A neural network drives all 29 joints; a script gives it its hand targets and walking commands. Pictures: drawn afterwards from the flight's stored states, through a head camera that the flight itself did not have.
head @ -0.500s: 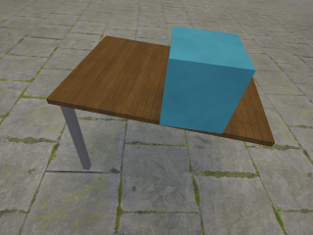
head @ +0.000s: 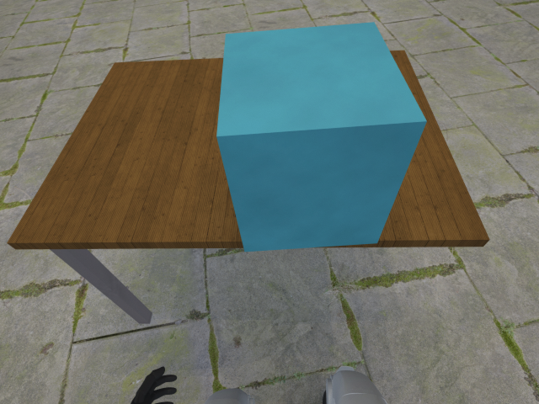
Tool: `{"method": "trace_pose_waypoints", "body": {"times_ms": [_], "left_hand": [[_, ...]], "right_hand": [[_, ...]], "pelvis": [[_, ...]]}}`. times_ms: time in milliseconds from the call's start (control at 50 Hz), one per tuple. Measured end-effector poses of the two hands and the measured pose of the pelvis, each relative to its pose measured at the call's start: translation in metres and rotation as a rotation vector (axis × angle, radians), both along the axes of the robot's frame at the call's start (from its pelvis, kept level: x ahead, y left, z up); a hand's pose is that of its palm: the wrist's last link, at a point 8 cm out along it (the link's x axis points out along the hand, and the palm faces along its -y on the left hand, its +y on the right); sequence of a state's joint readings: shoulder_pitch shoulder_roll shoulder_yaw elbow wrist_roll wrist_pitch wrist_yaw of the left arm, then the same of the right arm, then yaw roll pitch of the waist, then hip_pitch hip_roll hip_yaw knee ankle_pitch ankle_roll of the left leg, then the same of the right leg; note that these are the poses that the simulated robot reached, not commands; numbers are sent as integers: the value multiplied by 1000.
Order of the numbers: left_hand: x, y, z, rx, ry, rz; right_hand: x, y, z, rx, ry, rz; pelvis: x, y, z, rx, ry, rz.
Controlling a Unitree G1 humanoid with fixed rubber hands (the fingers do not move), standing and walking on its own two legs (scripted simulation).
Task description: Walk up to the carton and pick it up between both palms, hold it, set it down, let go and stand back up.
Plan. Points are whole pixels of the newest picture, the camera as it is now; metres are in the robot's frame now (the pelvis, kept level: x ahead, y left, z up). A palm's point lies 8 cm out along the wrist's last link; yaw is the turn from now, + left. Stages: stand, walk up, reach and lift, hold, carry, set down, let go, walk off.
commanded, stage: walk up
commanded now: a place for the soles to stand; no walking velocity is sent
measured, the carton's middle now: (305, 144) +0.54 -0.06 +0.06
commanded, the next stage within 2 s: none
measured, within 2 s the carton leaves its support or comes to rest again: neither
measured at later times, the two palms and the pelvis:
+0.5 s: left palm out of the picture +0.09 +0.25 -0.10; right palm (442, 386) +0.16 -0.23 -0.09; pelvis +0.01 +0.00 +0.02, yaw +2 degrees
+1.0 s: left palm out of the picture +0.07 +0.23 -0.10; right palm out of the picture +0.08 -0.26 -0.10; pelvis +0.00 -0.02 +0.03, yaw +5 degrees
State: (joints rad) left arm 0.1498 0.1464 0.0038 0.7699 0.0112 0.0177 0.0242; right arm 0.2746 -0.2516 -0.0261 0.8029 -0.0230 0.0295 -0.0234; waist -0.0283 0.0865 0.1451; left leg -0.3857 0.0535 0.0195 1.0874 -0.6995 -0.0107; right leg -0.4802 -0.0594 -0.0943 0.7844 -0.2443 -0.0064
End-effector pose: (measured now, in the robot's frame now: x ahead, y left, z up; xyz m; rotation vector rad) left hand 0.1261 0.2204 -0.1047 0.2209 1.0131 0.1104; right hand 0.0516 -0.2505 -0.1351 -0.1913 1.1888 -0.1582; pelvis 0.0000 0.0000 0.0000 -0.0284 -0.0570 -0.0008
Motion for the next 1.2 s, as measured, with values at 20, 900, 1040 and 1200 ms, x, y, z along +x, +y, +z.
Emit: {"method": "trace_pose_waypoints", "body": {"times_ms": [20,900,1040,1200], "left_hand": [[1,1,-2,-8,2,0],[-53,16,9,4,141,110],[-61,11,7,0,158,130],[-74,14,7,2,180,173]], "right_hand": [[12,3,3,-5,-27,9],[10,-6,31,23,31,72],[32,-15,36,7,-3,95],[60,-12,38,-3,-43,152]], "pelvis": [[1,2,0,-5,0,4],[2,-18,27,37,40,85],[6,-24,28,31,52,98],[10,-24,28,20,54,118]]}}
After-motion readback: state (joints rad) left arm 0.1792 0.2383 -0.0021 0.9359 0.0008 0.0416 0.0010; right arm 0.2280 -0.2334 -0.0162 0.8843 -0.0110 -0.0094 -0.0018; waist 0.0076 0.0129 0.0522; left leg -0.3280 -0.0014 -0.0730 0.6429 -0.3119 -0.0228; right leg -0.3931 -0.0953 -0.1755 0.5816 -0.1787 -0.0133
